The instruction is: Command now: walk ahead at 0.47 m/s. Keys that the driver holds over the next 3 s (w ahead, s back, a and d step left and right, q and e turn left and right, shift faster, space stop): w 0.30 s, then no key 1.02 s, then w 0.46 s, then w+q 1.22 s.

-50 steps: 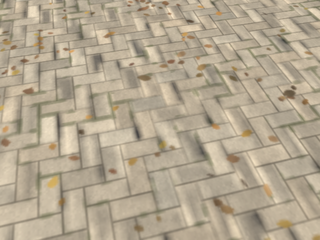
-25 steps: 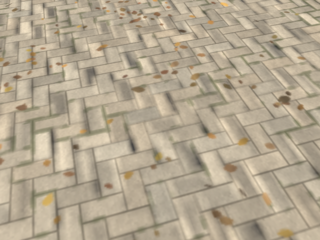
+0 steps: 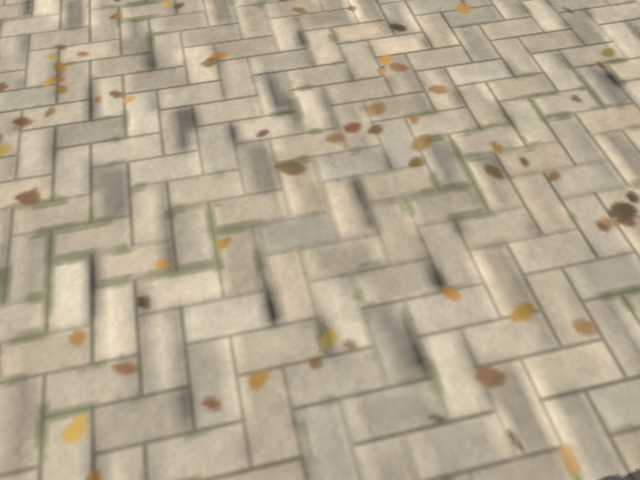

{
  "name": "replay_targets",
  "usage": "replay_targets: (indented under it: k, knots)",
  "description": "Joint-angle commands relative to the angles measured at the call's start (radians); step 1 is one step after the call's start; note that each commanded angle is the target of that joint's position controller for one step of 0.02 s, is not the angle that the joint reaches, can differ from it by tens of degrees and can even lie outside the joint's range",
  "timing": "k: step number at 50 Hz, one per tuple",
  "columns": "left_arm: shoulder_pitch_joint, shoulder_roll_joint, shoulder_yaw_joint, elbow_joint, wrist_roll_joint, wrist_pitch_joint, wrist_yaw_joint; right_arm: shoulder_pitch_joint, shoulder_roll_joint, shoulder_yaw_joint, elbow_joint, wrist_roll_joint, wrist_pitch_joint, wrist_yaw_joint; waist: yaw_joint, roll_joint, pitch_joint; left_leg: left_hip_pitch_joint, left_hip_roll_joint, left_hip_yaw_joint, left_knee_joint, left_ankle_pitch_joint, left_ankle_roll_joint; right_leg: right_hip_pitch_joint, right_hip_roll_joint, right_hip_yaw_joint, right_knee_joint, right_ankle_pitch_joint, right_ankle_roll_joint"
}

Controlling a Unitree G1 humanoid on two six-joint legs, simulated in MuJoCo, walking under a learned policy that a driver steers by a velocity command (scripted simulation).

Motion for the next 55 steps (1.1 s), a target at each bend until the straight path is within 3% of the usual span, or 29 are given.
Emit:
replay_targets:
  k: [1,2,3,4,6,9,13,15,17,19,21,23,24,25,26,27,28,29,30,31,34,38,40,43,44,45,47,50,55]
  knots:
    - [0.109,0.055,0.021,-0.067,-0.030,-0.003,-0.015,0.496,-0.259,-0.079,0.096,-0.011,0.012,-0.007,-0.146,0.223,-0.342,0.784,0.468,-0.883,-0.278,-0.297,0.226,-0.649,0.063,0.033,0.892,-0.022,-0.025]
    - [0.011,0.121,0.034,-0.091,-0.005,0.004,-0.014,0.363,-0.213,-0.070,0.077,0.015,0.013,0.000,-0.106,0.086,-0.184,0.633,0.427,-0.802,-0.340,-0.435,0.201,-0.737,-0.026,0.085,0.910,0.073,-0.044]
    - [-0.095,0.130,0.039,-0.121,0.006,0.002,-0.021,0.275,-0.140,-0.049,0.057,0.021,0.005,0.004,-0.092,0.024,-0.069,0.482,0.391,-0.656,-0.368,-0.395,0.173,-0.740,-0.066,0.077,0.858,0.161,-0.046]
    - [-0.125,0.109,0.040,-0.126,0.006,0.002,-0.024,0.253,-0.095,-0.036,0.066,0.014,-0.007,0.006,-0.058,-0.023,-0.001,0.364,0.348,-0.549,-0.395,-0.254,0.144,-0.698,-0.097,0.074,0.797,0.199,-0.044]
    - [-0.105,0.070,0.039,-0.121,0.025,0.026,-0.033,0.284,-0.052,-0.017,0.096,0.009,-0.028,-0.005,-0.006,-0.004,0.003,0.259,0.276,-0.394,-0.409,-0.075,0.098,-0.599,-0.128,0.073,0.704,0.211,-0.025]
    - [-0.154,0.066,0.044,-0.145,0.025,0.050,-0.042,0.367,-0.080,-0.016,0.125,0.012,-0.046,-0.011,0.007,0.029,0.016,0.261,0.242,-0.291,-0.422,0.091,0.088,-0.640,-0.135,0.033,0.620,0.246,-0.002]
    - [-0.367,0.084,0.045,-0.221,0.019,0.058,-0.052,0.452,-0.092,-0.009,0.136,0.015,-0.043,-0.010,-0.035,0.042,0.051,0.324,0.207,-0.216,-0.441,0.229,0.058,-0.766,-0.144,-0.021,0.432,0.395,0.027]
    - [-0.456,0.072,0.038,-0.251,0.010,0.055,-0.055,0.488,-0.086,-0.003,0.142,0.016,-0.043,-0.011,-0.058,0.050,0.054,0.348,0.188,-0.180,-0.430,0.319,0.036,-0.748,-0.124,-0.049,0.300,0.456,0.034]
    - [-0.506,0.051,0.028,-0.262,0.005,0.051,-0.052,0.524,-0.078,0.005,0.154,0.017,-0.043,-0.018,-0.073,0.055,0.055,0.375,0.177,-0.136,-0.382,0.536,0.010,-0.692,-0.086,-0.088,0.181,0.499,0.031]
    - [-0.523,0.047,0.022,-0.261,0.002,0.046,-0.044,0.561,-0.080,0.010,0.171,0.012,-0.040,-0.025,-0.087,0.074,0.033,0.426,0.178,-0.116,-0.321,0.685,-0.007,-0.637,-0.046,-0.111,0.116,0.513,0.021]
    - [-0.488,0.067,0.025,-0.248,0.002,0.038,-0.034,0.555,-0.088,0.011,0.177,0.004,-0.036,-0.033,-0.070,0.103,0.005,0.477,0.191,-0.119,-0.242,0.795,-0.013,-0.574,-0.015,-0.104,0.081,0.476,-0.001]
    - [-0.337,0.108,0.041,-0.195,0.008,0.023,-0.020,0.514,-0.104,0.008,0.171,0.004,-0.036,-0.042,-0.004,0.122,-0.053,0.515,0.198,-0.137,-0.089,0.881,-0.021,-0.438,0.021,-0.084,0.017,0.440,-0.034]
    - [-0.229,0.122,0.049,-0.160,0.017,0.007,-0.014,0.487,-0.114,0.005,0.170,0.016,-0.034,-0.042,0.057,0.099,-0.088,0.498,0.178,-0.124,0.056,0.790,-0.033,-0.316,0.006,-0.071,-0.115,0.567,-0.049]
    - [-0.120,0.178,0.063,-0.128,0.038,-0.006,-0.007,0.496,-0.099,0.010,0.155,0.032,-0.038,-0.043,0.080,0.050,-0.174,0.360,0.143,-0.115,0.244,0.500,-0.051,-0.096,-0.123,0.024,-0.083,0.909,-0.073]
    - [-0.058,0.245,0.078,-0.117,0.051,-0.002,-0.010,0.669,0.020,0.032,0.162,0.072,-0.026,-0.045,0.018,-0.175,-0.358,0.098,0.002,-0.052,0.621,-0.394,-0.089,0.227,-0.466,0.332,0.038,1.495,-0.256]
    - [-0.071,0.203,0.070,-0.132,-0.008,0.011,-0.021,0.696,-0.046,0.012,0.198,0.073,-0.007,-0.052,0.026,-0.070,-0.476,0.065,-0.019,-0.186,0.734,-0.531,-0.093,0.219,-0.490,0.420,0.013,1.503,-0.334]
    - [-0.182,0.170,0.060,-0.154,-0.020,0.020,-0.021,0.598,-0.071,0.001,0.175,0.041,0.002,-0.050,0.002,-0.036,-0.339,0.037,0.014,-0.207,0.724,-0.458,-0.100,0.053,-0.435,0.343,-0.075,1.307,-0.311]
    - [-0.269,0.114,0.042,-0.163,-0.016,0.023,-0.016,0.512,-0.057,0.000,0.156,0.011,0.006,-0.045,-0.019,-0.029,-0.193,0.021,0.041,-0.199,0.667,-0.399,-0.105,-0.099,-0.381,0.279,-0.144,1.139,-0.266]
    - [-0.292,0.078,0.029,-0.159,-0.011,0.022,-0.007,0.472,-0.048,-0.004,0.151,-0.003,0.016,-0.039,-0.041,-0.023,-0.123,0.054,0.066,-0.204,0.598,-0.359,-0.112,-0.209,-0.336,0.216,-0.191,1.067,-0.226]
    - [-0.301,0.059,0.019,-0.150,-0.011,0.023,0.002,0.482,-0.027,-0.001,0.155,-0.012,0.033,-0.032,-0.069,-0.035,-0.101,0.127,0.079,-0.198,0.525,-0.333,-0.120,-0.299,-0.296,0.158,-0.220,1.014,-0.190]
    - [-0.295,0.089,0.016,-0.134,0.004,0.017,0.001,0.531,0.030,0.013,0.190,-0.004,0.072,-0.034,-0.109,-0.056,-0.119,0.257,0.060,-0.155,0.360,-0.314,-0.136,-0.393,-0.243,0.080,-0.237,0.934,-0.152]
    - [-0.263,0.125,0.021,-0.124,0.010,0.036,-0.002,0.435,-0.008,0.014,0.182,0.000,0.101,-0.051,-0.074,-0.106,-0.104,0.267,0.064,-0.129,0.169,-0.278,-0.134,-0.421,-0.228,0.117,-0.296,0.423,-0.127]
    - [-0.265,0.130,0.024,-0.122,0.003,0.054,-0.002,0.405,-0.012,0.017,0.181,0.002,0.101,-0.049,-0.068,-0.109,-0.069,0.289,0.066,-0.120,0.102,-0.229,-0.128,-0.469,-0.226,0.148,-0.333,0.150,-0.111]
    - [-0.256,0.118,0.023,-0.114,-0.008,0.076,0.002,0.414,-0.004,0.027,0.195,-0.006,0.084,-0.048,-0.076,-0.046,-0.004,0.369,0.091,-0.140,-0.102,-0.121,-0.108,-0.545,-0.208,0.165,-0.335,-0.039,-0.043]
    - [-0.241,0.110,0.024,-0.110,-0.008,0.080,0.003,0.424,-0.019,0.029,0.194,-0.012,0.073,-0.050,-0.066,-0.020,0.017,0.365,0.140,-0.196,-0.172,-0.121,-0.100,-0.540,-0.187,0.158,-0.310,-0.025,-0.012]
    - [-0.203,0.089,0.024,-0.107,-0.017,0.086,0.001,0.397,-0.051,0.025,0.192,0.001,0.063,-0.051,-0.023,0.056,0.057,0.247,0.164,-0.250,-0.204,-0.192,-0.085,-0.488,-0.126,0.105,-0.293,0.065,0.009]
    - [-0.184,0.069,0.020,-0.087,-0.009,0.088,-0.001,0.372,-0.018,0.034,0.197,0.016,0.045,-0.048,-0.007,0.106,0.041,0.114,0.168,-0.263,-0.274,-0.240,-0.095,-0.284,-0.107,0.067,-0.207,0.252,0.010]
    - [-0.168,0.082,0.022,-0.068,-0.003,0.083,-0.001,0.370,-0.016,0.034,0.197,0.020,0.035,-0.053,-0.004,0.063,0.008,0.156,0.152,-0.242,-0.274,-0.163,-0.101,-0.241,-0.121,0.075,-0.193,0.306,0.006]
    - [-0.181,0.063,0.014,-0.048,-0.007,0.080,0.005,0.412,-0.008,0.035,0.210,0.016,0.037,-0.053,-0.022,0.021,0.012,0.212,0.149,-0.231,-0.258,-0.105,-0.090,-0.270,-0.125,0.073,-0.202,0.318,0.012]
Next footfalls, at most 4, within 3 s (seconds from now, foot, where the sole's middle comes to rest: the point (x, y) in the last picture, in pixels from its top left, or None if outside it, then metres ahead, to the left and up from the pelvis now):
0.50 right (386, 476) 0.45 -0.08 -0.75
0.88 left None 0.39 0.12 -0.75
2.12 left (326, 304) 0.84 0.05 -0.75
2.68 right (343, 186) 1.22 0.02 -0.75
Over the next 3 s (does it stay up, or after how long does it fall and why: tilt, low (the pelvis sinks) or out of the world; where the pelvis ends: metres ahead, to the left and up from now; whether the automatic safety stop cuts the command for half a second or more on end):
stays up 1.16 0.10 0.03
